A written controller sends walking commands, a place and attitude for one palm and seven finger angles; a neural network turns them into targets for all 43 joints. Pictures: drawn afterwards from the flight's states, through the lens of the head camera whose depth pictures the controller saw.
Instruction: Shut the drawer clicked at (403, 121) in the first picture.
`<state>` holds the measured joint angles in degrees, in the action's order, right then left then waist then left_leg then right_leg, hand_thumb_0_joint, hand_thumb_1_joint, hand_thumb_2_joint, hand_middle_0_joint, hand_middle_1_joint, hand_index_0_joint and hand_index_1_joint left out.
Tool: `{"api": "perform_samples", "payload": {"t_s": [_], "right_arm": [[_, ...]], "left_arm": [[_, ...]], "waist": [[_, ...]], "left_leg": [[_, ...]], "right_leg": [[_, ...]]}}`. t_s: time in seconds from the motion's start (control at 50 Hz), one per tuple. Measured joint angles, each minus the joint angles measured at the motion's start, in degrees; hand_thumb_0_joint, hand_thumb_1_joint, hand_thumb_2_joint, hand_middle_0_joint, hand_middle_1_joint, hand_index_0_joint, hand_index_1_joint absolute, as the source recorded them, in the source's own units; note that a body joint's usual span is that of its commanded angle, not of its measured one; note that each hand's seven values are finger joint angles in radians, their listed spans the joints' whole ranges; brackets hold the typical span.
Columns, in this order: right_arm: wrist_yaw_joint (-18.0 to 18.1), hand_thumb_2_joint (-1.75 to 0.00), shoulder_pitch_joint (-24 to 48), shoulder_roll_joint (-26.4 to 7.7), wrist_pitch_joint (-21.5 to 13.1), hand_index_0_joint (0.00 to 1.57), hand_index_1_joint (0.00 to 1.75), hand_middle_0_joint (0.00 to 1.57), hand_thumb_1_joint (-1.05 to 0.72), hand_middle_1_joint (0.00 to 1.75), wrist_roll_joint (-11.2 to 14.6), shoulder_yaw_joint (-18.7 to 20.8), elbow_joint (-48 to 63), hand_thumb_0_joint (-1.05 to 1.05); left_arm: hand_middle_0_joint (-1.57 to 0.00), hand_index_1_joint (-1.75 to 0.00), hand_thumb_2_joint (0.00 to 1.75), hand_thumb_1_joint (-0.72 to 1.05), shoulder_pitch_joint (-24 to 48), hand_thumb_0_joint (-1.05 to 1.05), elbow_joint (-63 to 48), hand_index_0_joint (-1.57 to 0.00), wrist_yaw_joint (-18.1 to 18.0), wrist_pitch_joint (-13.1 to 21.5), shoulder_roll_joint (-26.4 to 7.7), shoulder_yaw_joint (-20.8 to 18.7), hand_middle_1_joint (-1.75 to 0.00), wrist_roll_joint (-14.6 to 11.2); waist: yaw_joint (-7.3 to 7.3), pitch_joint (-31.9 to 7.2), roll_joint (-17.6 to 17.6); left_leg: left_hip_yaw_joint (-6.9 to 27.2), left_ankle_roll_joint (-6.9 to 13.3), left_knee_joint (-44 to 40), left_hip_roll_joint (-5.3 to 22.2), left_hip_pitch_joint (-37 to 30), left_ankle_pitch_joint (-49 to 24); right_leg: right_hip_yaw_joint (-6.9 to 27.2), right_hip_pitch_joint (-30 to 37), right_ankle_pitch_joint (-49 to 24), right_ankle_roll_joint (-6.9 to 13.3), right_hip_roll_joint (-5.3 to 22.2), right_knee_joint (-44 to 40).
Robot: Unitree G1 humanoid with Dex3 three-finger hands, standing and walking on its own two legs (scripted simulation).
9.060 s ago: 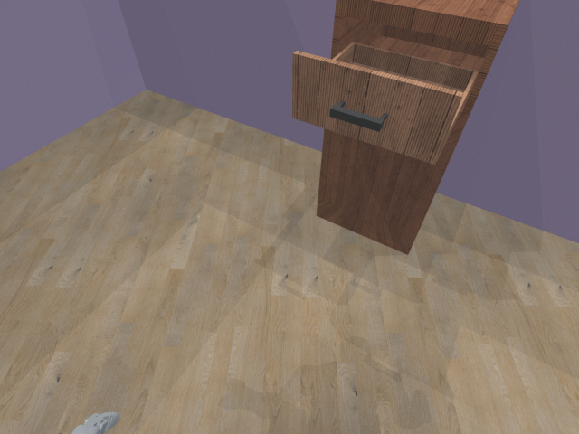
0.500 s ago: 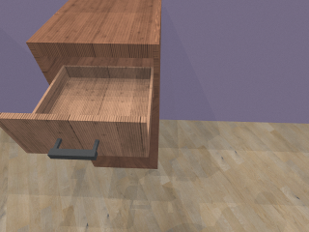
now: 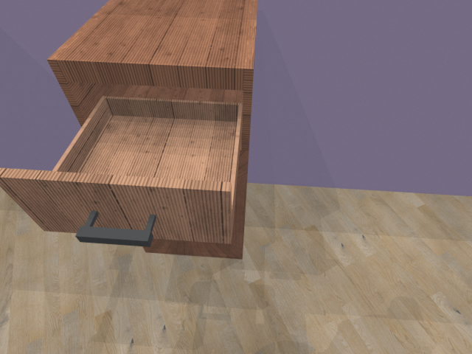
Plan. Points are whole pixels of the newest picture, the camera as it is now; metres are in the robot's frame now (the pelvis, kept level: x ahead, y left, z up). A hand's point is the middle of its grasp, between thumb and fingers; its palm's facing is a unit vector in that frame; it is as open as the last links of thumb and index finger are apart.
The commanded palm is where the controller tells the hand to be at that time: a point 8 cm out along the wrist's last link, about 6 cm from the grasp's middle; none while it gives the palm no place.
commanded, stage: come to a stop and stand still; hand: left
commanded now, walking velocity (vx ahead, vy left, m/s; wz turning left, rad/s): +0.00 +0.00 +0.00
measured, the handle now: (119, 226) +0.32 +0.24 +0.02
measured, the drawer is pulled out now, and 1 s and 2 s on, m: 0.29 0.29 0.29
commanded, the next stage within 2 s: look again from close up in 0.40 s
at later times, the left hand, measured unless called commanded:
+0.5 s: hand out of the picture -0.01 +0.19 -0.17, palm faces +0.03 -0.98 -0.20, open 7.4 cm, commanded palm none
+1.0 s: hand out of the picture -0.02 +0.25 -0.18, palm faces +0.02 -0.98 -0.20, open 7.4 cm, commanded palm none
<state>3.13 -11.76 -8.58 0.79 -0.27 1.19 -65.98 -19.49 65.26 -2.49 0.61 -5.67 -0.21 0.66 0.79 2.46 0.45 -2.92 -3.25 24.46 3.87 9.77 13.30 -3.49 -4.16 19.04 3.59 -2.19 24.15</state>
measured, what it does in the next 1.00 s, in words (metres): shifts its weight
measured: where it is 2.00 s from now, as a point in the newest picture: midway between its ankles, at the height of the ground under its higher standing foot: outside the picture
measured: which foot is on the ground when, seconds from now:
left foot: down 0.00-1.00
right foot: down 0.00-1.00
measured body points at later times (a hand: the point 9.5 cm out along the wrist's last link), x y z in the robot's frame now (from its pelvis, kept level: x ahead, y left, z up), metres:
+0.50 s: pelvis -0.01 +0.02 +0.00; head +0.01 +0.01 +0.45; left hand -0.01 +0.24 -0.16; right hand -0.03 -0.19 -0.17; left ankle +0.00 +0.16 -0.74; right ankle -0.06 -0.07 -0.74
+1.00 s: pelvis -0.02 +0.07 +0.00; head +0.00 +0.08 +0.45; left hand -0.02 +0.30 -0.16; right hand +0.01 -0.16 -0.15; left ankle +0.00 +0.15 -0.74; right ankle -0.06 -0.07 -0.74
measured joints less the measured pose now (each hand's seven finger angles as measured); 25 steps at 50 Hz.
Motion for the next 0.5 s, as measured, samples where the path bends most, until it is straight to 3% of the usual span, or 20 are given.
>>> {"api": "perform_samples", "payload": {"t_s": [0.5], "right_arm": [[-1.10, -0.90, -3.81, 1.79, -0.47, 0.20, 0.30, 0.20, -0.91, 0.29, -0.17, -0.92, -0.95, 0.01]], "left_arm": [[-0.20, -0.30, 0.90, 0.91, 3.39, 0.00, -1.53, -0.20, 0.24, -0.08, -2.22, -0.42, -0.30, -0.20]], "waist": [[-1.16, 0.57, -0.30]], "left_leg": [[-0.95, 1.62, -1.11, -1.80, 0.28, -1.17]], "right_leg": [[0.73, -1.30, -0.42, -1.45, 1.89, 0.82]]}}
